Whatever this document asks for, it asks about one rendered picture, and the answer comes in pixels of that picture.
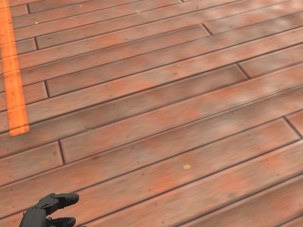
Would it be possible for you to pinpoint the left robot hand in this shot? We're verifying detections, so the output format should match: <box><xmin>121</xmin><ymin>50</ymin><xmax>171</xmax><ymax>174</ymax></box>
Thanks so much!
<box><xmin>19</xmin><ymin>193</ymin><xmax>87</xmax><ymax>227</ymax></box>

